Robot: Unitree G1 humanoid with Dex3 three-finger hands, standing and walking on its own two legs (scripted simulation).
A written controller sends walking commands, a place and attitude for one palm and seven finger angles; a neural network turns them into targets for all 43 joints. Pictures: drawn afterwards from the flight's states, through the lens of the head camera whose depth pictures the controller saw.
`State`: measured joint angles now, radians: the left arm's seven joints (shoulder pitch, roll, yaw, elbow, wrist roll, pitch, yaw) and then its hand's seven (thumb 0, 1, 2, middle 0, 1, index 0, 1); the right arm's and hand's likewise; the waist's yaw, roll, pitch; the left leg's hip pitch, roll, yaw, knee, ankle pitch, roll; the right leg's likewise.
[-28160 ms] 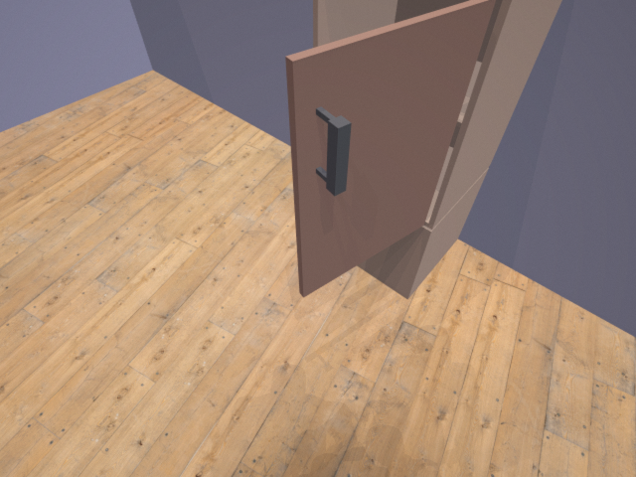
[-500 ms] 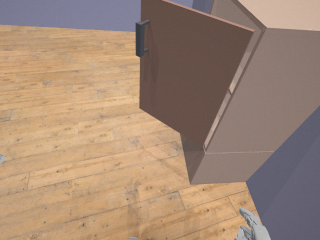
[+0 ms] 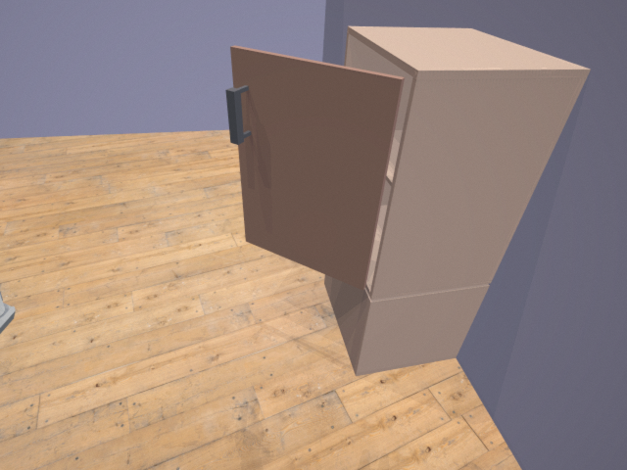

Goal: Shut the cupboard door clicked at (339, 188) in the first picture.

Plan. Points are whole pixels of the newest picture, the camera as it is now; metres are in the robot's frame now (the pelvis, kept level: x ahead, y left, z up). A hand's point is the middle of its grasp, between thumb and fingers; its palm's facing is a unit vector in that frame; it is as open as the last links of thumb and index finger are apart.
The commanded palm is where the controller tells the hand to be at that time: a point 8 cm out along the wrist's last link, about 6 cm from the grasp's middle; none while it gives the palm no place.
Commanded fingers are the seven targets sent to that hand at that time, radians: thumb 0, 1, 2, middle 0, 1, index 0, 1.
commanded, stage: stop stepping back and stand still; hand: left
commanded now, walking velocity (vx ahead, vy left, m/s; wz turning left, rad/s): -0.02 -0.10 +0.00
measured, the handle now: (240, 114) +0.90 +0.24 +0.13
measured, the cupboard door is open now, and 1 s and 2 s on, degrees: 48 48 48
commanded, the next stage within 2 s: let the arm hang, fingers relaxed in 1.02 s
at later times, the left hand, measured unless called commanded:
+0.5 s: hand out of the picture +0.16 +0.38 +0.19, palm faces +0.63 -0.71 -0.32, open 7.4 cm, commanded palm +0.11 +0.36 +0.21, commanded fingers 0.00 0.90 0.90 -0.20 -0.30 -0.20 -0.30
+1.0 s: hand out of the picture +0.18 +0.35 +0.16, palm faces +0.37 -0.76 -0.54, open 7.4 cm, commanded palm +0.13 +0.38 +0.21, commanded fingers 0.00 0.90 0.90 -0.20 -0.30 -0.20 -0.30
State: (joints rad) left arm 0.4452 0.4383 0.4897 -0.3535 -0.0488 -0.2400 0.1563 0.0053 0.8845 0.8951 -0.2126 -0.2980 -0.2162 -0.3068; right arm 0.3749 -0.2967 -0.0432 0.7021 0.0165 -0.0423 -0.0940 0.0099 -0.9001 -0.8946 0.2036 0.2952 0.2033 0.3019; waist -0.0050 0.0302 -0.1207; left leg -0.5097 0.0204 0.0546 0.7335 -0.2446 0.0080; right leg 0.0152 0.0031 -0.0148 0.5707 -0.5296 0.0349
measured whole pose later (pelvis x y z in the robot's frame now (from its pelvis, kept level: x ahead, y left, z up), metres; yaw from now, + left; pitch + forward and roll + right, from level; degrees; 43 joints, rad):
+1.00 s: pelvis -0.02 +0.08 +0.02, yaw -2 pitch +1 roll -1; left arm 0.59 0.40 0.41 -0.39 -0.05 -0.13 0.15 0.01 0.89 0.90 -0.20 -0.30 -0.21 -0.31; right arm 0.22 -0.21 -0.01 0.62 0.02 -0.05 -0.04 0.01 -0.90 -0.89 0.21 0.30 0.21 0.30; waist -0.01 0.06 0.02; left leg -0.35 0.08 0.04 0.78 -0.45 -0.02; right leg -0.29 0.01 -0.11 0.54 -0.26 -0.04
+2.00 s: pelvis -0.08 +0.08 +0.03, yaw +2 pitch -1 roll +0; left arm 0.31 0.15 0.02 1.11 0.02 0.02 0.02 0.00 0.91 0.90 -0.20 -0.29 -0.20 -0.30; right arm 0.35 -0.14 -0.01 1.11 -0.02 0.02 -0.02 0.00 -0.90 -0.89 0.20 0.29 0.20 0.30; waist -0.01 0.00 0.01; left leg -0.28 -0.01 0.01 0.44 -0.14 0.02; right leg -0.21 0.00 0.00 0.45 -0.22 0.00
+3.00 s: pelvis -0.04 +0.08 +0.04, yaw +3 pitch -1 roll +0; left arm 0.16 0.27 0.02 1.10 0.01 0.00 0.01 0.00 0.91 0.90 -0.20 -0.29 -0.20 -0.30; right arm 0.17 -0.28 -0.02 1.11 -0.02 0.00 -0.01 0.00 -0.90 -0.89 0.20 0.29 0.20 0.30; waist -0.01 0.00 0.05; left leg -0.19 -0.02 0.00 0.38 -0.17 0.01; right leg -0.12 0.00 -0.01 0.39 -0.24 0.00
